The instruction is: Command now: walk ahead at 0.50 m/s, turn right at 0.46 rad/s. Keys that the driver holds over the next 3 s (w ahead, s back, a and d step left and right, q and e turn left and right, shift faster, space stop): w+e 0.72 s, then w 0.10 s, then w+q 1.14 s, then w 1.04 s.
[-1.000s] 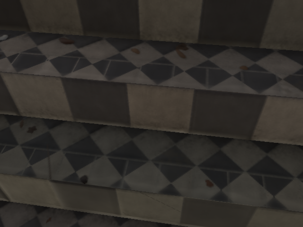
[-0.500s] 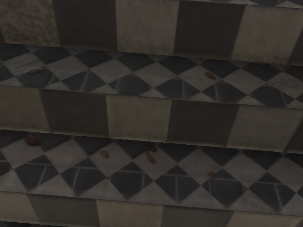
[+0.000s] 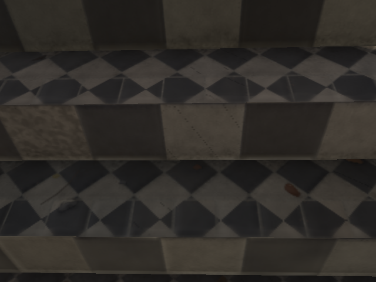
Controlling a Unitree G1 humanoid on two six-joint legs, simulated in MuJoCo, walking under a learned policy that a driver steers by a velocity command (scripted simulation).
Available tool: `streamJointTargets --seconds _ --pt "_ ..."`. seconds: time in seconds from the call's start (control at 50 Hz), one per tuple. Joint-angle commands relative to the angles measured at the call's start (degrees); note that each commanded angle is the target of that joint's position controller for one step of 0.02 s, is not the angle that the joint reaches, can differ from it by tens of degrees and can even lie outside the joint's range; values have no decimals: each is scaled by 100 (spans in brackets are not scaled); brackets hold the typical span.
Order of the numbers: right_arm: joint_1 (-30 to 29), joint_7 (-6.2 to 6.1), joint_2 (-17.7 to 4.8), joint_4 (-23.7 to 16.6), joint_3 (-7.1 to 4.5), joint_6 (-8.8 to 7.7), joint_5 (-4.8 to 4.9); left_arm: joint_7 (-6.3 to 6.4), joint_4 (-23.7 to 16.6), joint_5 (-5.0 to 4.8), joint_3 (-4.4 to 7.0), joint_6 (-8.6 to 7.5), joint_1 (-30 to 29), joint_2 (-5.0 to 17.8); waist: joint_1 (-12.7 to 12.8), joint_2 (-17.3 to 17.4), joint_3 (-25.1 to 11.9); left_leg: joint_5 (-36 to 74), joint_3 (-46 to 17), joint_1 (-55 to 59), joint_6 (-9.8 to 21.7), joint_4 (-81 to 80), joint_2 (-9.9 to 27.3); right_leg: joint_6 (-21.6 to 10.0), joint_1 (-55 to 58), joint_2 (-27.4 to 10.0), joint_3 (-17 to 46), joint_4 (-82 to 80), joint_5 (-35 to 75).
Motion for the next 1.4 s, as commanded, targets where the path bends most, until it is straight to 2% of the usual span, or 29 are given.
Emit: streamJointTargets --seconds 0.02,0.16,0.28,0.32,0.36,0.38,0.4,0.44,0.46,0.54,0.64,0.74,0.76,0.8,0.82,0.86,0.9,0.92,0.94,0.96,0.98,1.0,1.02,1.04,1.18,1.28,1.34,1.38,1.4 --pt "263 104 544 717 123 -346 -75 34 -851 -48 -382 95 -172 -872 503 -83 596 119 -2528 690 240 -4074 1430 -187 -2042 -89 472 1644 73" --pt "1425 174 -227 1142 48 -775 -4 385 -1371 -259 -400 468 -1650 -616 192 32 1017 1186 -908 2540 301 -5534 1585 -236 -4231 -8 291 3108 -1685" --pt "2170 -3 -656 1148 -118 -645 55 165 -2101 -89 -486 748 -3164 -331 -368 580 547 2565 246 3591 422 -6751 1068 -139 -3244 -462 -1597 -644 -2295" --pt "1873 -69 -607 1001 -77 -559 291 69 -1830 -318 -586 826 -2739 -486 -263 618 274 5349 810 3285 705 -6834 885 -271 -867 -347 -2383 -2823 -3244" --pt "2024 -98 -1424 769 -173 -611 503 181 -1392 -265 -459 808 -1157 -282 333 1255 -998 11993 591 4376 891 -4587 1633 -366 708 306 -2338 -3069 -3815" --pt "1806 72 -1711 531 -260 -623 615 199 -1181 -173 -311 704 -98 178 654 1553 -1869 12216 443 4705 854 -3106 1622 -498 1700 680 -1712 -4081 -4052" --pt "1452 243 -1806 87 -326 -672 546 244 -1034 -196 -143 704 164 572 778 1684 -2091 11123 92 3421 685 -1785 1264 -628 2624 610 -373 -4768 -3914" --pt "15 632 -988 -1022 -337 -720 156 340 -1327 -112 397 895 -589 1727 595 -231 -2044 2779 -1298 116 -30 3141 -577 -1121 3077 -1004 5512 -8891 -7456" --pt "-262 555 -148 -1427 -189 -673 -96 265 -1423 -30 387 849 -1390 1674 220 -61 -1956 2900 -2282 -689 -124 5426 -470 -518 2819 -1253 5370 -9326 -6846" --pt "275 107 863 -1927 366 -417 -292 110 -70 -40 3 308 -982 454 -850 487 490 3291 -1965 -2249 105 6254 -226 55 1022 -479 2178 -8178 -3482" --pt "-471 -164 843 -2023 564 -156 -43 -130 544 -44 -121 4 291 365 -357 -426 588 1836 -1356 -4309 26 7848 -194 -219 2154 -630 1678 -8503 -1904" --pt "-2392 -66 1009 -2761 767 -19 -187 30 646 -160 -53 -47 722 582 126 32 685 2033 -708 -4344 12 6140 -173 -120 2180 -533 1841 -9753 -2420" --pt "-2829 -83 1003 -2887 806 56 -105 223 682 -313 -25 -18 941 630 393 -338 592 1928 -319 -3844 0 5378 -199 -462 2285 -774 1908 -10529 -1444" --pt "-2459 -28 1270 -2747 836 57 -99 500 826 -208 14 51 1214 561 175 -873 64 1531 -833 -3498 236 4881 -15 -661 3612 -1084 1590 -10420 412" --pt "-2006 48 1079 -2368 752 61 -69 537 758 -264 38 84 1195 540 96 -498 -313 1188 -459 -2879 277 4219 -198 -496 4055 -982 849 -10314 1749" --pt "-1055 48 770 -1875 608 6 82 521 340 -441 59 98 327 675 -595 -421 -1145 312 37 283 421 2362 -897 -362 3267 -946 -188 -9569 7989" --pt "-87 -87 -4 -1727 319 156 245 296 135 -400 264 -299 320 1376 -1056 -932 -1726 -503 -351 1141 310 615 -1037 -585 4317 -1566 246 -8090 9717" --pt "-279 -147 -219 -1439 206 -2 256 168 143 -639 262 -325 890 1009 -431 -99 -2291 -816 -1233 2991 594 72 -764 88 2871 -896 152 -6991 9251" --pt "1016 -237 -462 -1142 97 152 259 0 55 -595 299 -494 613 1376 -1143 250 -2989 -1122 -1693 3519 646 -1014 -817 359 2897 -425 -281 -5765 7905" --pt "1181 -228 -702 -580 -120 272 382 -73 -149 -426 299 -552 -253 1129 -1445 2212 -2546 -276 -2748 3573 1083 -1637 -266 544 1652 377 -188 -2865 1655" --pt "1037 -137 -350 -298 -105 324 262 -135 -413 46 -44 -608 -1200 87 -1429 928 -1511 495 -3287 2949 1323 -1830 -362 523 183 868 596 147 -765" --pt "272 -162 -351 -317 -121 312 39 -99 -994 148 -237 -433 -1254 -614 -631 107 -769 -526 -4411 2117 1427 -3022 58 219 -1059 808 1139 1433 -610" --pt "-35 -174 -284 -257 -112 223 -124 -90 -1455 156 -395 -191 -676 -775 8 328 -234 -2299 -5800 1311 1489 -4061 870 129 -1626 587 851 1634 -952" --pt "-254 -107 109 -39 -23 118 -93 -39 -1667 332 -529 -28 -751 -804 399 135 336 -2598 -5638 720 1212 -4096 656 131 -1956 205 753 1475 -876" --pt "151 -166 -541 73 -105 -383 153 76 -1659 -62 -593 287 -1092 -148 346 144 650 -453 -3188 -333 1150 -4105 -73 703 -846 -708 -447 -1909 -416" --pt "414 -314 -1141 -292 -424 -279 -46 61 -1452 -455 -525 261 -880 -16 76 991 -332 -212 -3264 403 1190 -4803 223 210 1974 -679 -1070 -5692 -1624" --pt "588 -13 -666 -482 -407 -256 -288 99 -908 -390 -245 -20 314 441 483 145 -348 786 -3032 1175 914 -2605 -185 223 3325 -282 -1250 -7918 -2054" --pt "645 134 356 -827 -142 -499 13 125 -647 -168 -177 -114 865 760 348 -1086 -393 900 -1805 -1073 353 1657 -806 294 4608 -1992 1439 -8460 -730" --pt "958 75 67 -959 -192 -465 234 149 -550 104 -29 -40 894 1151 153 -1570 -1231 595 -1527 -2247 -51 3789 -846 -414 5296 -3090 3836 -9811 -2388"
